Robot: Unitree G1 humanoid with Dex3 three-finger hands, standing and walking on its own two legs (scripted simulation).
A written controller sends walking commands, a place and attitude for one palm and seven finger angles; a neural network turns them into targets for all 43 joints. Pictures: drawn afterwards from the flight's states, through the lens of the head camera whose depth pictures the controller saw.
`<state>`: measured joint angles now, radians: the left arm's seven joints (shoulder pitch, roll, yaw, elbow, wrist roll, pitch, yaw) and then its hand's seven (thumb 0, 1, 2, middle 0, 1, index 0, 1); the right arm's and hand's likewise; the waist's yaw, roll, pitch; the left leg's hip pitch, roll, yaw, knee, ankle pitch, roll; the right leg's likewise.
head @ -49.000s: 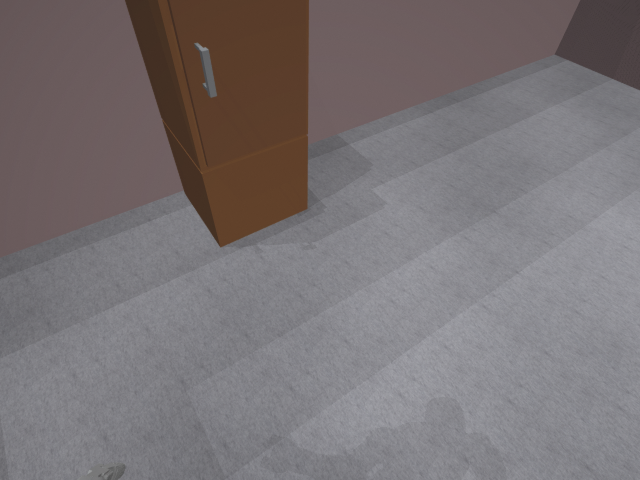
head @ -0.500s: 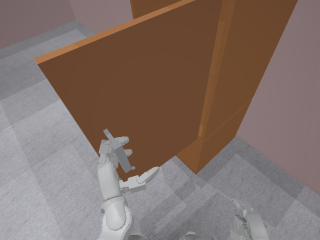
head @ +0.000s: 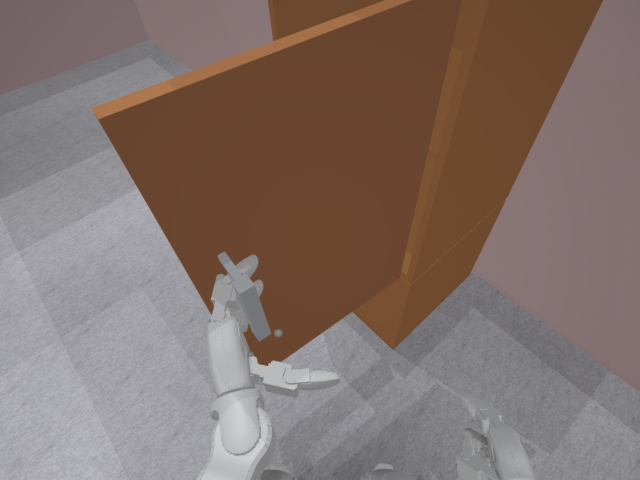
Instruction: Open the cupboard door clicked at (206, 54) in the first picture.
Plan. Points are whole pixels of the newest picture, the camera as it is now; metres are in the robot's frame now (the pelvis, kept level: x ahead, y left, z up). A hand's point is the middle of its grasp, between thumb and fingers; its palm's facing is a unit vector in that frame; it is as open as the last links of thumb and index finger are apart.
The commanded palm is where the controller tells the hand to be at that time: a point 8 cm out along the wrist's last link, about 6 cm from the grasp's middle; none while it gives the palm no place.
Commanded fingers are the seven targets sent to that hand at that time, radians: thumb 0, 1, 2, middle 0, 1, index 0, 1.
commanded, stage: slide the hand sideways off the handle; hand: left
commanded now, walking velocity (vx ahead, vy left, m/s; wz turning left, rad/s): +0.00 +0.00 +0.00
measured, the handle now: (244, 298) +0.33 +0.11 +0.05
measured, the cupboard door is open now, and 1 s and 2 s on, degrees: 84 87 87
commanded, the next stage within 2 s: draw the hand back to the body in 1.18 s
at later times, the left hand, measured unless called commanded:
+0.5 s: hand (258, 380) +0.23 +0.08 +0.05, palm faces -0.13 -0.99 -0.01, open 16.2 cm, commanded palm +0.20 +0.14 +0.05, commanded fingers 0.00 -0.50 0.30 -0.15 -0.30 -0.15 -0.30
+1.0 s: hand (198, 411) +0.20 +0.14 +0.05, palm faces -0.04 -1.00 -0.02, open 16.2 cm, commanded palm +0.16 +0.20 +0.05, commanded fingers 0.00 -0.50 0.30 -0.15 -0.30 -0.15 -0.30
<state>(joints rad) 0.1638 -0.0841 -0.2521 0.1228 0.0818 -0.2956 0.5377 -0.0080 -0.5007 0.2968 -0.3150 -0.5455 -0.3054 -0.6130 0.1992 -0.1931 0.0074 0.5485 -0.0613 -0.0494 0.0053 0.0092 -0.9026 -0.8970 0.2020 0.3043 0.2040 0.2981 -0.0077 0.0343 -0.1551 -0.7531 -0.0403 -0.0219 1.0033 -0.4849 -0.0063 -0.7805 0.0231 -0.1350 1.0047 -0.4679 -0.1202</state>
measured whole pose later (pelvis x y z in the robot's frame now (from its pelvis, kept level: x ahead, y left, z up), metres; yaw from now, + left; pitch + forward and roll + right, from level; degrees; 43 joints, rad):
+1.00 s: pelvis +0.01 +0.03 -0.02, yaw -2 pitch +15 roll -1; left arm 0.61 0.13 -0.12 -0.27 -0.10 -0.38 -0.04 -0.01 -0.50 0.30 -0.16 -0.31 -0.18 -0.32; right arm 0.26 -0.22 0.01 0.38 0.01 -0.06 -0.01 0.01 -0.90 -0.90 0.20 0.30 0.20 0.30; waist 0.01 0.03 -0.16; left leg -0.84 -0.03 0.01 1.15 -0.57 0.04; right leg -0.86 0.03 -0.11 1.12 -0.52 -0.08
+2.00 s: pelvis +0.02 +0.05 +0.04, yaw -2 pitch +4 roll -2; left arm 0.68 0.32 0.10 -0.47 -0.06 -0.04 0.09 -0.01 -0.23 0.41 -0.17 -0.31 -0.16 -0.30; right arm 0.27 -0.22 0.05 0.46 0.03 -0.08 -0.10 0.01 -0.90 -0.90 0.20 0.30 0.21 0.30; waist 0.04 0.07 -0.11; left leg -0.42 -0.04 0.00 0.79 -0.44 0.07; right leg -0.43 0.04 -0.09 0.73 -0.38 -0.04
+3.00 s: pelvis +0.02 +0.04 +0.07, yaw -3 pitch -5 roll -1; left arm 0.47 0.34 0.32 -0.39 -0.07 -0.09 0.11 0.02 0.88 0.89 -0.21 -0.31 -0.21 -0.31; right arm 0.19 -0.23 0.02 0.64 0.01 -0.11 -0.06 0.01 -0.90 -0.90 0.20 0.30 0.21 0.30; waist 0.06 0.07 0.03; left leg -0.06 -0.04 0.02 0.41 -0.27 0.05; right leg -0.09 0.05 -0.05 0.37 -0.20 -0.05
